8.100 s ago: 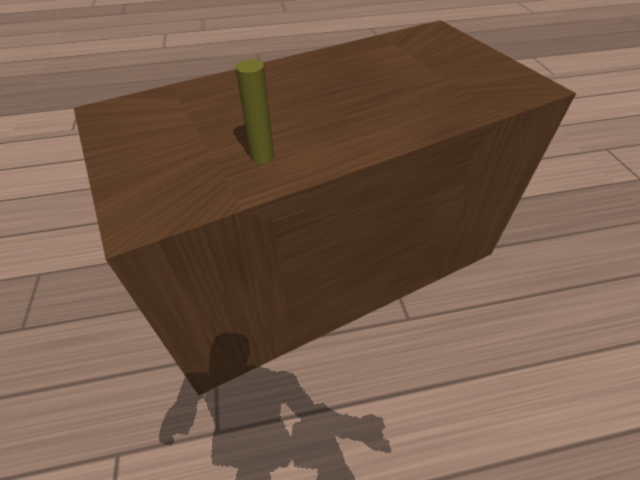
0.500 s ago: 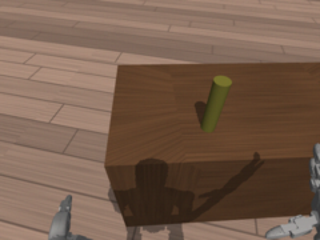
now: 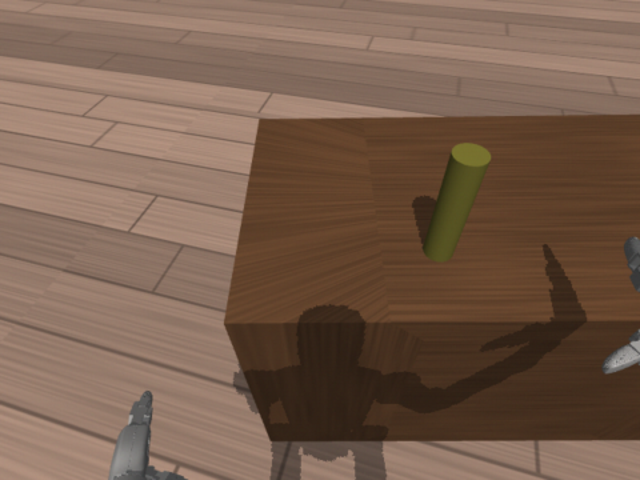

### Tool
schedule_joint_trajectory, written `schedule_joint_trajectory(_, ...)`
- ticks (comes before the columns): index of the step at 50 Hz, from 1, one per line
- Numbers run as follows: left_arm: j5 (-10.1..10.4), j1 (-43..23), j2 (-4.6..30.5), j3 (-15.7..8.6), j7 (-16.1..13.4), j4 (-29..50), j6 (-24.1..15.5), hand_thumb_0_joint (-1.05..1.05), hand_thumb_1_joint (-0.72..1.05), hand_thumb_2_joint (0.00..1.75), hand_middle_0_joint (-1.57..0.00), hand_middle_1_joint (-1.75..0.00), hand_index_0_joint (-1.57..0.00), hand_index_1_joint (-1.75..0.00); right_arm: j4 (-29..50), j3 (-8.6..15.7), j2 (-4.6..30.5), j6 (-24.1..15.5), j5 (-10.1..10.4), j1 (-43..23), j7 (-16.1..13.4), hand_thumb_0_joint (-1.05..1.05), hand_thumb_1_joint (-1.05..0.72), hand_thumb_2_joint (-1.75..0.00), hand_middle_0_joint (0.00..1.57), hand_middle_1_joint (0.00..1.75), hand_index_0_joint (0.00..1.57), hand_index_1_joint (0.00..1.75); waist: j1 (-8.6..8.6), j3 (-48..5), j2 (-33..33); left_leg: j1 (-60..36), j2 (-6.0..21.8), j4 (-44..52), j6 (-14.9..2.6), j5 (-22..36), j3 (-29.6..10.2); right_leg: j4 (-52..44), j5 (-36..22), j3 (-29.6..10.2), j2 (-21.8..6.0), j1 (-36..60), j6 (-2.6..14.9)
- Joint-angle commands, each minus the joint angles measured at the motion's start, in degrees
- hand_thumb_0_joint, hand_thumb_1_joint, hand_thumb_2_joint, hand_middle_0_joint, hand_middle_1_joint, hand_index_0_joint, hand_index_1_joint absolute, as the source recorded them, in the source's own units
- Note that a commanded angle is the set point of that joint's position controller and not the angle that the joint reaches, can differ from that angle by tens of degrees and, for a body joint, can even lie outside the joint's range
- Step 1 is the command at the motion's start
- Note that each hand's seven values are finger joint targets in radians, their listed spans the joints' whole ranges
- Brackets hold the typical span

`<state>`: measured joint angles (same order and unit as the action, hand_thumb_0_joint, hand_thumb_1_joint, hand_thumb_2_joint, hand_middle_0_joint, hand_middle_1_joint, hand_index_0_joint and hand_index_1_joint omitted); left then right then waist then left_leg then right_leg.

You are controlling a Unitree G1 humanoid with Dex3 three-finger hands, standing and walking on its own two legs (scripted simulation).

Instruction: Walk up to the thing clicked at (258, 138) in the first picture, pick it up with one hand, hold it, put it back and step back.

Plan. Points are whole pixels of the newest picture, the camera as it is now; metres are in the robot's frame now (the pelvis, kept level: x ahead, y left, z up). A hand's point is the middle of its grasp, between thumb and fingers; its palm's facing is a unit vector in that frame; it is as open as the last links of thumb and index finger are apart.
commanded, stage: go down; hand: right
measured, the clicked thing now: (452, 208) +0.50 -0.17 +0.03
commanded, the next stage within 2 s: none
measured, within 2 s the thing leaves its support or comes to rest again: neither
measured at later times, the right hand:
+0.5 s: hand (627, 275) +0.33 -0.33 +0.10, palm faces +0.10 +0.99 +0.01, open 17.3 cm
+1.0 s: hand (631, 240) +0.38 -0.35 +0.11, palm faces +0.11 +0.99 +0.02, open 17.4 cm
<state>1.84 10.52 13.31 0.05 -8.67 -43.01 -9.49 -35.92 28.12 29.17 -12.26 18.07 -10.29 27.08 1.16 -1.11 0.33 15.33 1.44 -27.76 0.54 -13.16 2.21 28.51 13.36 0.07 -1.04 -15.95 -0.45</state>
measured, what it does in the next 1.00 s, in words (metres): stands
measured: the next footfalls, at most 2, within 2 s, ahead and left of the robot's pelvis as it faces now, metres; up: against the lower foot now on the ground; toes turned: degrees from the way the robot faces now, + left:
none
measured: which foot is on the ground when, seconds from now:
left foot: down 0.00-1.00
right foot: down 0.00-1.00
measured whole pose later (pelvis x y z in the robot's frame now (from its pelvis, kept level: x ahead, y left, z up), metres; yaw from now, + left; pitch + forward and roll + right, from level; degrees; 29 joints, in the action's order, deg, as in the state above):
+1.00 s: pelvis +0.01 -0.01 -0.01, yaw +0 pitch +9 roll +2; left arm 1.3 12.1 14.8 2.9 -10.7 -36.8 -11.0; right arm -56.5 32.6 41.0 -12.3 16.3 -28.4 33.9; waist 3.9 -4.7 1.3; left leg 26.5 0.6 -34.8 0.8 -16.8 2.4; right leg 38.4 18.6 -0.5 -2.0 -28.5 -0.2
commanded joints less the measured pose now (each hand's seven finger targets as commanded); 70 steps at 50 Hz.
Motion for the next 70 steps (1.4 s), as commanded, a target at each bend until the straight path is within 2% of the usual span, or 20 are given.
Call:
schedule_joint_trajectory(1,0.28,-9.27,9.72,-2.64,-1.14,9.35,-3.41,0.00,-0.55,0.05,-0.05,-0.05,-0.05,-0.05,9.66,5.15,19.51,-4.02,2.29,-18.34,3.10,0.00,0.60,-0.03,0.04,0.05,0.05,0.05,-1.31,-13.42,-5.30,-2.11,-0.92,2.54,-1.23,7.94,-0.07,-3.40,-7.16,-1.48,0.97,4.23,1.56)
schedule_joint_trajectory(4,0.48,-6.68,7.03,0.30,-1.51,10.12,-3.67,0.00,-0.55,0.05,-0.05,-0.05,-0.05,-0.05,8.11,5.10,19.65,-3.88,2.90,-20.35,4.44,0.00,0.58,-0.03,0.05,0.05,0.05,0.05,-0.77,-15.98,-5.42,-2.18,-1.46,2.14,-1.28,9.02,0.15,-2.60,-8.83,-1.62,0.72,5.38,1.39)
schedule_joint_trajectory(9,-0.20,-3.07,11.33,-3.10,-2.63,10.11,-3.65,0.00,-0.56,0.05,-0.05,-0.05,-0.05,-0.06,6.61,5.09,21.26,-3.14,1.82,-20.90,4.52,0.00,0.53,-0.03,0.06,0.04,0.05,0.04,-0.02,-16.19,-7.62,-0.24,-1.89,1.71,-1.67,8.58,0.34,-2.39,-9.96,-1.64,0.32,5.97,0.89)
schedule_joint_trajectory(12,-0.13,-1.07,6.78,0.26,-2.23,9.56,-3.66,0.00,-0.56,0.05,-0.05,-0.05,-0.05,-0.06,7.17,5.77,20.95,-3.14,2.02,-21.59,3.99,0.00,0.51,-0.03,0.06,0.04,0.06,0.04,-0.80,-13.06,-7.41,-0.31,-1.95,1.98,-1.56,8.35,0.40,-2.08,-8.97,-1.46,0.55,3.67,1.02)
schedule_joint_trajectory(15,-0.17,-2.06,8.73,-1.56,-2.21,10.03,-3.83,0.00,-0.56,0.05,-0.05,-0.05,-0.05,-0.06,4.83,4.35,19.66,-2.43,1.56,-20.40,3.87,0.00,0.53,-0.03,0.06,0.04,0.06,0.04,-0.01,-13.06,-6.78,0.69,-1.93,1.43,-1.49,8.83,0.16,-1.75,-9.12,-1.43,0.50,2.79,1.17)
schedule_joint_trajectory(17,-0.33,-1.77,10.84,-3.33,-2.59,10.71,-4.01,0.00,-0.55,0.05,-0.05,-0.05,-0.05,-0.06,8.05,5.07,22.11,-2.92,1.46,-24.15,4.02,0.00,0.49,-0.02,0.07,0.04,0.06,0.04,0.75,-16.03,-8.31,1.36,-2.13,0.81,-1.59,10.21,0.28,-1.00,-11.70,-1.73,0.14,5.69,0.87)
schedule_joint_trajectory(21,-0.09,-3.11,8.65,-1.41,-2.48,9.10,-4.09,0.00,-0.55,0.06,-0.05,-0.06,-0.05,-0.06,3.27,4.86,20.56,-2.39,2.00,-21.44,4.62,0.00,0.48,-0.02,0.07,0.04,0.06,0.04,0.11,-12.57,-5.07,1.63,-1.91,0.44,-1.14,10.14,0.34,-0.41,-10.22,-1.84,0.46,2.09,1.45)
schedule_joint_trajectory(24,-0.20,-4.85,8.77,-0.99,-2.90,11.07,-4.21,0.00,-0.56,0.06,-0.05,-0.05,-0.05,-0.06,4.87,5.97,24.54,-3.02,1.15,-26.81,5.00,0.00,0.45,-0.02,0.08,0.04,0.07,0.04,0.18,-17.20,-6.62,0.62,-1.46,-0.03,-1.18,11.01,-0.27,0.43,-10.58,-1.68,0.89,3.50,1.54)
schedule_joint_trajectory(25,-0.13,-3.59,10.23,-2.09,-3.14,11.50,-4.22,0.00,-0.55,0.06,-0.05,-0.06,-0.05,-0.06,4.07,5.96,25.12,-3.03,1.29,-28.72,5.24,0.00,0.46,-0.03,0.08,0.04,0.06,0.04,1.49,-17.24,-5.71,1.33,-1.67,-0.17,-1.04,11.11,-0.26,0.48,-10.59,-1.82,0.62,3.75,1.56)
schedule_joint_trajectory(27,-0.09,-2.78,8.35,-0.47,-2.98,9.62,-3.94,0.00,-0.56,0.06,-0.05,-0.06,-0.05,-0.06,0.83,6.13,25.58,-2.76,1.19,-28.43,5.53,0.00,0.46,-0.03,0.07,0.04,0.06,0.04,1.14,-15.59,-6.57,1.78,-1.36,-0.17,-1.07,10.46,-0.47,0.82,-9.49,-1.62,0.97,2.09,1.67)
schedule_joint_trajectory(29,-0.14,-3.34,11.22,-2.75,-3.41,11.29,-4.24,0.00,-0.55,0.06,-0.05,-0.05,-0.05,-0.06,-1.92,6.21,25.93,-2.59,1.24,-28.66,5.91,0.00,0.49,-0.03,0.07,0.04,0.06,0.04,1.80,-15.52,-5.00,2.85,-1.44,-0.10,-1.02,8.45,-0.45,0.67,-7.25,-1.96,0.67,1.40,1.76)
schedule_joint_trajectory(33,-0.07,-2.16,8.04,0.17,-2.93,11.69,-4.21,0.00,-0.55,0.05,-0.05,-0.05,-0.05,-0.06,-2.92,7.31,29.11,-2.79,0.78,-30.88,6.49,0.00,0.49,-0.02,0.07,0.04,0.06,0.04,0.97,-15.40,-6.71,2.84,-1.28,-0.40,-1.06,7.88,-0.75,1.28,-6.18,-1.63,0.97,-0.33,1.72)
schedule_joint_trajectory(36,-0.36,-0.56,10.90,-2.41,-3.12,10.67,-4.27,0.00,-0.55,0.06,-0.05,-0.05,-0.05,-0.06,-5.98,6.82,29.50,-2.59,0.52,-31.65,6.84,0.00,0.51,-0.02,0.07,0.04,0.06,0.04,2.29,-17.40,-6.57,4.13,-1.45,-1.56,-1.05,10.14,-0.75,2.38,-8.65,-1.66,0.85,0.43,1.69)
schedule_joint_trajectory(41,-0.37,-3.00,8.83,0.44,-2.67,13.08,-4.58,0.00,-0.56,0.07,-0.05,-0.05,-0.04,-0.06,-6.68,7.56,32.21,-3.35,-0.02,-35.66,7.01,0.00,0.51,-0.03,0.07,0.04,0.06,0.04,1.29,-19.88,-7.91,4.63,-1.42,-2.86,-1.28,10.34,-0.81,4.49,-10.39,-1.88,0.74,-0.45,1.51)
schedule_joint_trajectory(43,-0.40,-3.85,10.88,-0.91,-2.72,14.39,-4.50,0.00,-0.56,0.06,-0.05,-0.05,-0.05,-0.06,-6.32,8.65,34.28,-3.83,-0.07,-35.91,6.91,0.00,0.53,-0.03,0.07,0.04,0.06,0.04,0.99,-20.87,-8.53,3.91,-1.31,-3.21,-1.36,10.31,-0.98,4.79,-10.15,-1.95,0.82,-1.39,1.54)
schedule_joint_trajectory(48,-0.33,-1.33,9.41,0.18,-2.47,13.48,-4.10,0.00,-0.56,0.06,-0.05,-0.05,-0.05,-0.06,-8.66,7.40,32.99,-3.43,-0.18,-37.30,7.00,0.00,0.52,-0.03,0.07,0.04,0.06,0.04,2.09,-19.98,-9.34,7.02,-2.01,-4.04,-1.55,8.98,-0.46,5.49,-10.53,-2.30,0.25,-1.06,1.21)
schedule_joint_trajectory(54,-0.49,-0.03,11.11,-1.16,-2.14,13.66,-3.75,0.00,-0.57,0.07,-0.05,-0.05,-0.04,-0.06,-9.72,7.41,34.29,-2.92,-0.94,-38.61,7.00,0.00,0.53,-0.04,0.06,0.04,0.06,0.04,2.65,-23.32,-10.40,8.75,-2.54,-5.43,-1.82,10.92,-0.15,7.58,-18.13,-2.73,-0.42,1.27,0.54)
schedule_joint_trajectory(56,-0.53,0.07,12.56,-2.55,-2.07,14.73,-3.75,0.00,-0.57,0.07,-0.05,-0.05,-0.04,-0.06,-10.20,7.30,33.66,-2.68,-0.97,-38.22,6.83,0.00,0.50,-0.03,0.07,0.04,0.06,0.04,3.15,-23.63,-9.19,8.29,-2.25,-5.46,-1.69,12.00,-0.41,8.26,-17.96,-2.45,-0.13,1.19,0.86)
schedule_joint_trajectory(59,-0.33,-2.27,10.58,-0.58,-1.51,15.72,-3.87,0.00,-0.57,0.07,-0.05,-0.05,-0.04,-0.06,-7.92,8.00,35.69,-3.17,-1.35,-40.97,6.66,0.00,0.51,-0.04,0.07,0.04,0.06,0.04,2.43,-23.39,-10.37,8.82,-2.31,-5.92,-1.84,10.44,-0.36,8.34,-16.09,-2.51,-0.20,-0.33,0.80)
schedule_joint_trajectory(70,-0.24,0.27,10.72,-0.73,-1.10,16.76,-3.75,0.00,-0.56,0.06,-0.05,-0.05,-0.04,-0.06,-11.37,7.36,36.64,-1.98,-2.17,-42.75,6.77,0.00,0.53,-0.04,0.07,0.05,0.06,0.04,3.33,-22.63,-10.73,10.91,-2.39,-7.16,-1.81,8.60,-0.25,9.17,-12.27,-2.52,-0.25,-2.49,0.74)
